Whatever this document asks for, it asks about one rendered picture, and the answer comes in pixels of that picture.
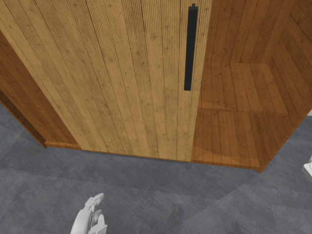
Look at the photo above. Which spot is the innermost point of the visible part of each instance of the wardrobe door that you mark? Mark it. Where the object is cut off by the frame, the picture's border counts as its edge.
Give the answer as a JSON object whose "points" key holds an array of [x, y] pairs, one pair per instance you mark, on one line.
{"points": [[114, 70], [19, 86]]}

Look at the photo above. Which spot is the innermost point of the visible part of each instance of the handle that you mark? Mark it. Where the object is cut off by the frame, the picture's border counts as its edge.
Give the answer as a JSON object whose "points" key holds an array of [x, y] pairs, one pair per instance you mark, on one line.
{"points": [[190, 46]]}

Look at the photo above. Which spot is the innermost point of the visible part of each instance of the robot left hand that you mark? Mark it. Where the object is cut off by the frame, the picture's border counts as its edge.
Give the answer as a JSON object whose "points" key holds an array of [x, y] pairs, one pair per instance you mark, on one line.
{"points": [[85, 220]]}

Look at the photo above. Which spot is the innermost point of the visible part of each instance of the robot right hand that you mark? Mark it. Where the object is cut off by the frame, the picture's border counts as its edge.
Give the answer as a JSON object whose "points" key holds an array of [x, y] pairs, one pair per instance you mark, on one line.
{"points": [[307, 170]]}

